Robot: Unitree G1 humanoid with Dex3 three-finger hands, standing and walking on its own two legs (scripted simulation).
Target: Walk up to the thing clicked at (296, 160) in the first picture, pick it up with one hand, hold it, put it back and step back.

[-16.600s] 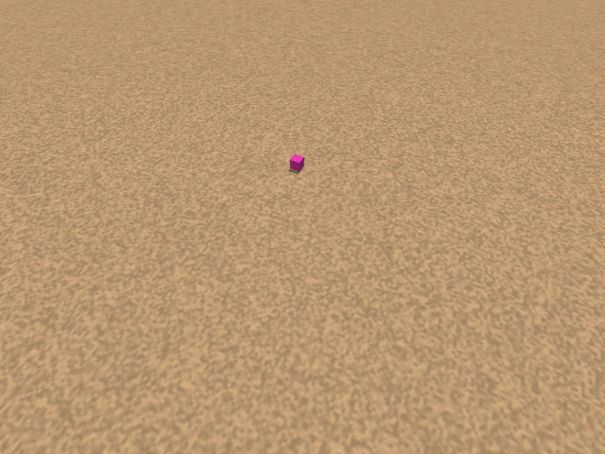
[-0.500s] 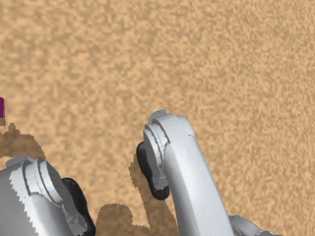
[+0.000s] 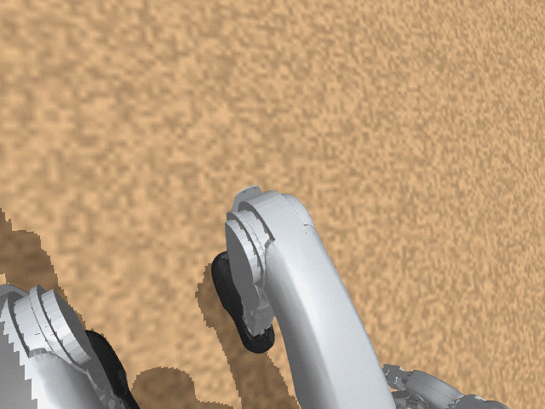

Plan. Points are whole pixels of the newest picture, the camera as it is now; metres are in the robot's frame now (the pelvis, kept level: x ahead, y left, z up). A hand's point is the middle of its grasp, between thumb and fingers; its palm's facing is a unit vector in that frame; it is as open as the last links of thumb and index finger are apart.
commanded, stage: rest palm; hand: left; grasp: from above
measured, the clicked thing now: out of the picture +0.45 +0.29 -0.28
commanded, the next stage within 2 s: close in 0.02 s
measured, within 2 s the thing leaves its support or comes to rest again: neither
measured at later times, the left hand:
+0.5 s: hand out of the picture +0.44 +0.27 -0.25, palm faces +0.03 -0.51 -0.86, open 9.5 cm
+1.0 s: hand out of the picture +0.44 +0.26 -0.25, palm faces +0.01 -0.50 -0.87, open 8.8 cm
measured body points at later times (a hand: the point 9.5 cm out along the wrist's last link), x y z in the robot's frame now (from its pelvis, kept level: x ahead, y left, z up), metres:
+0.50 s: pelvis +0.00 +0.00 -0.02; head +0.29 +0.07 +0.32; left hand +0.44 +0.29 -0.20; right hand +0.02 -0.26 -0.08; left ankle +0.07 +0.13 -0.28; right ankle +0.12 -0.12 -0.28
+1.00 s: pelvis +0.01 +0.00 -0.02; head +0.30 +0.08 +0.32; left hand +0.44 +0.29 -0.20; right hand +0.02 -0.26 -0.07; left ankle +0.07 +0.13 -0.28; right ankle +0.12 -0.12 -0.28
